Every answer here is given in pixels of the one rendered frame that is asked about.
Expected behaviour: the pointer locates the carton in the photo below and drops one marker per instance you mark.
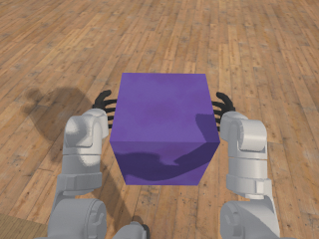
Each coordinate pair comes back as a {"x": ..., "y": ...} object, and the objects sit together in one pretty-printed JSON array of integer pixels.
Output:
[{"x": 164, "y": 130}]

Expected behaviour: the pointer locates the right robot forearm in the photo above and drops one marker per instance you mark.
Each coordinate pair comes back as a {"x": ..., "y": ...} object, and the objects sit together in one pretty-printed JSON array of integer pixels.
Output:
[{"x": 247, "y": 148}]

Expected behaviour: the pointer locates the robot left shin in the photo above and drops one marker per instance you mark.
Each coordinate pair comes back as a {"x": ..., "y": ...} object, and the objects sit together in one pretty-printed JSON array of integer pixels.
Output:
[{"x": 136, "y": 223}]

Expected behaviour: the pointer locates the robot left upper arm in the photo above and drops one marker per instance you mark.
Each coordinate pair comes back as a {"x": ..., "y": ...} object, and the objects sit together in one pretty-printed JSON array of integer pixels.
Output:
[{"x": 78, "y": 218}]

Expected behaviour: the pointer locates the robot right upper arm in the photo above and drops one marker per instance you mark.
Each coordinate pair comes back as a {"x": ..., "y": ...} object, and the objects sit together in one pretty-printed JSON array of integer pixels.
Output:
[{"x": 248, "y": 220}]

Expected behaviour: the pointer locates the left robot thigh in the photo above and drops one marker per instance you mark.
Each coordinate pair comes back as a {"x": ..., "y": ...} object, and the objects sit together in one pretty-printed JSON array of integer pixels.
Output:
[{"x": 131, "y": 231}]

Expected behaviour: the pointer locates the left robot forearm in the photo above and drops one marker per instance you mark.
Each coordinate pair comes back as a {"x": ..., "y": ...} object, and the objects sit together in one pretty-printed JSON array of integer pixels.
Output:
[{"x": 81, "y": 161}]

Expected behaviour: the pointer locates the robot right hand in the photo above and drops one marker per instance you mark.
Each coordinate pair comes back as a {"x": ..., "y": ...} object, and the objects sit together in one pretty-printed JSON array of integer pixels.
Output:
[{"x": 226, "y": 106}]

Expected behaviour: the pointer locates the robot left hand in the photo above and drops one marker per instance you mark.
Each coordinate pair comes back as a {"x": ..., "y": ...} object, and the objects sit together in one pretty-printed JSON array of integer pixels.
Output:
[{"x": 101, "y": 103}]

